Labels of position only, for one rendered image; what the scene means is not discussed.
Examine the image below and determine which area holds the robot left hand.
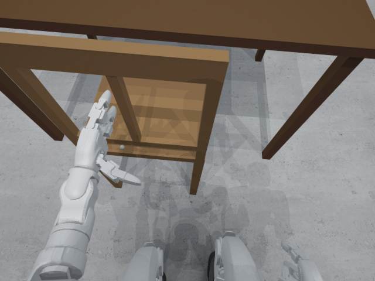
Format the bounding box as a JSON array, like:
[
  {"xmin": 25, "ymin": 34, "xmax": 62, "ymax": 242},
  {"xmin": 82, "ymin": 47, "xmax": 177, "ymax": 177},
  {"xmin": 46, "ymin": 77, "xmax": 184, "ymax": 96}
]
[{"xmin": 74, "ymin": 90, "xmax": 141, "ymax": 186}]

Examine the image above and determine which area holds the robot right thigh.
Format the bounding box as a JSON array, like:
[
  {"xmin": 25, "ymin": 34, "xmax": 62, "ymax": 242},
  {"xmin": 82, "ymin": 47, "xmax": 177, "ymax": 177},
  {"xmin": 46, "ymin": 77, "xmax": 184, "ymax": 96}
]
[{"xmin": 215, "ymin": 236, "xmax": 262, "ymax": 281}]

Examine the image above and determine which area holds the robot left thigh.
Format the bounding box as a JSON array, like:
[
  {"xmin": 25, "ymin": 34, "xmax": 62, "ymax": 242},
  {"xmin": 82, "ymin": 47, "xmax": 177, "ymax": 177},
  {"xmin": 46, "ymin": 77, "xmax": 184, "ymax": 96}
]
[{"xmin": 122, "ymin": 246, "xmax": 163, "ymax": 281}]

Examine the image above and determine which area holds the robot right hand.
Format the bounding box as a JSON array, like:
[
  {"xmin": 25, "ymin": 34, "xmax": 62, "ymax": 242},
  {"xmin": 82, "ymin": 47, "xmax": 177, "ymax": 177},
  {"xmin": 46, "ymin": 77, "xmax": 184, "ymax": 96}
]
[{"xmin": 279, "ymin": 240, "xmax": 323, "ymax": 281}]

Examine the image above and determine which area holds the table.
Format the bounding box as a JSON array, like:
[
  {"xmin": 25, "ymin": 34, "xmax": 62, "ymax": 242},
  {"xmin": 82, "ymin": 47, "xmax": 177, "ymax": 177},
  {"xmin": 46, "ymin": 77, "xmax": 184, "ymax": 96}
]
[{"xmin": 0, "ymin": 0, "xmax": 375, "ymax": 160}]

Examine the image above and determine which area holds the left robot forearm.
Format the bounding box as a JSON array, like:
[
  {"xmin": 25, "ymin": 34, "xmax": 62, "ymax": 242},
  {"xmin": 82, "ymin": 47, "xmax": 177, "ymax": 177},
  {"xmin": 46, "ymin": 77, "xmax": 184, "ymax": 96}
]
[{"xmin": 27, "ymin": 167, "xmax": 100, "ymax": 281}]

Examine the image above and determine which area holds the robot thigh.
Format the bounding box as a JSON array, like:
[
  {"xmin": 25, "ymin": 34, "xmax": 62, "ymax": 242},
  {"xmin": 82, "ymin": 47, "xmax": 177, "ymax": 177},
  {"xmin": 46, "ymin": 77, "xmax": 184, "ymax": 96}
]
[
  {"xmin": 122, "ymin": 246, "xmax": 163, "ymax": 281},
  {"xmin": 215, "ymin": 236, "xmax": 262, "ymax": 281}
]

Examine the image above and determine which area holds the chair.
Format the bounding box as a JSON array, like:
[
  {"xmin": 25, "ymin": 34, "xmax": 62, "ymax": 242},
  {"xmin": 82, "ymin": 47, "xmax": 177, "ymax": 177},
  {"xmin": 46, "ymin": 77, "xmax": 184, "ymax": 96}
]
[{"xmin": 0, "ymin": 32, "xmax": 229, "ymax": 195}]

